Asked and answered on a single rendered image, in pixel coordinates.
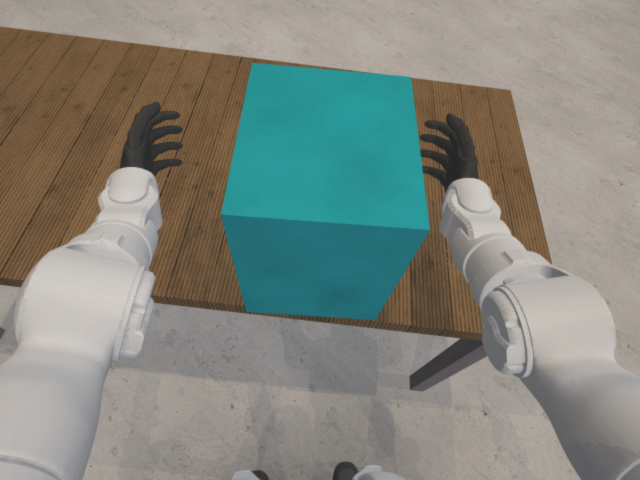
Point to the left robot hand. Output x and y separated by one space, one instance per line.
139 150

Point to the table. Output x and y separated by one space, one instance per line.
68 102

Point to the right robot forearm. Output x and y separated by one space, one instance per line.
482 246

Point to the right robot upper arm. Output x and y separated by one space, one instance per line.
556 336

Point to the left robot upper arm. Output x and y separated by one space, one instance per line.
83 312

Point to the right robot hand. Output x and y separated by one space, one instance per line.
461 161

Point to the carton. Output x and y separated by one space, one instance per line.
325 204

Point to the left robot forearm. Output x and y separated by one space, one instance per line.
125 229

